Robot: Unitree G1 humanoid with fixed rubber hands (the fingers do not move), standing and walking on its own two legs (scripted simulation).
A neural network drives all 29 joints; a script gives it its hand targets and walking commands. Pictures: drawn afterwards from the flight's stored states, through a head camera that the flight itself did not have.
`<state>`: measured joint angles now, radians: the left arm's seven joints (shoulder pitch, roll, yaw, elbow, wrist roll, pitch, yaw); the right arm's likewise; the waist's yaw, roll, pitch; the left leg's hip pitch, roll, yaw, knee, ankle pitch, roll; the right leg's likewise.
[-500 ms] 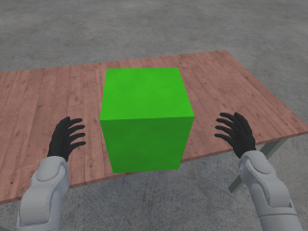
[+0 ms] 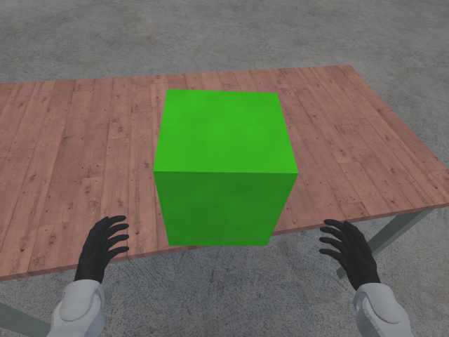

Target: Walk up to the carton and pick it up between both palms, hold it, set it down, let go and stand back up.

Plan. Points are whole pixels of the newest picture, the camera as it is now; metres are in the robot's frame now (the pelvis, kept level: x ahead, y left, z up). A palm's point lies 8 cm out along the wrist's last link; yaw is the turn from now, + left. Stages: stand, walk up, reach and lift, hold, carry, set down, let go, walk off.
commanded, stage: set down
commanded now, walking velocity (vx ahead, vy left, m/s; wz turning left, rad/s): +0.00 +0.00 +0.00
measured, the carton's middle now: (220, 173) +0.40 +0.02 +0.05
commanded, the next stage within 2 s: let go in 0.94 s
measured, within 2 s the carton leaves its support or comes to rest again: neither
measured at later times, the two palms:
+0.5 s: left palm (85, 309) +0.16 +0.23 -0.02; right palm (347, 304) +0.18 -0.21 -0.01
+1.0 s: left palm (88, 317) +0.16 +0.24 -0.07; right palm (338, 325) +0.16 -0.21 -0.07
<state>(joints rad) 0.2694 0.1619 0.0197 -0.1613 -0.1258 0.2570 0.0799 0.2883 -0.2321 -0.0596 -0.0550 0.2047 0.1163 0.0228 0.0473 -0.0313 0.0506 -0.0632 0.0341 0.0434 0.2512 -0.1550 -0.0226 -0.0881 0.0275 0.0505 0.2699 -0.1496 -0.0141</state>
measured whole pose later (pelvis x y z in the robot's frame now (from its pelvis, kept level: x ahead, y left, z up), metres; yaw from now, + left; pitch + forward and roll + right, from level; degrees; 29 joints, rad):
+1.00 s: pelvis +0.00 +0.01 +0.00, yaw +1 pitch -4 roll +0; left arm 0.21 0.21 -0.02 0.44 -0.04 0.11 0.02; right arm 0.23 -0.17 -0.04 0.58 0.01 -0.12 0.03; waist 0.02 -0.01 0.06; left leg -0.07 0.02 0.03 0.33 -0.20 -0.01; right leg -0.08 0.01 0.04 0.33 -0.19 0.00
